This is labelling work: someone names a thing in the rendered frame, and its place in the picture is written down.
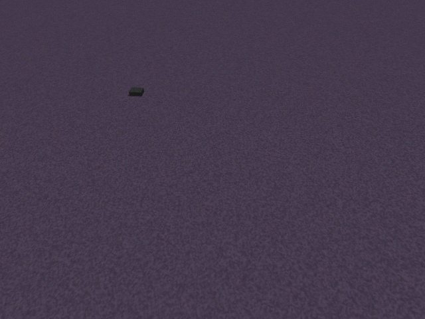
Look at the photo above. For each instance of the small box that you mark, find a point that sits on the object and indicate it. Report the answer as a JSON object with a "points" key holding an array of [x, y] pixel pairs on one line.
{"points": [[134, 91]]}

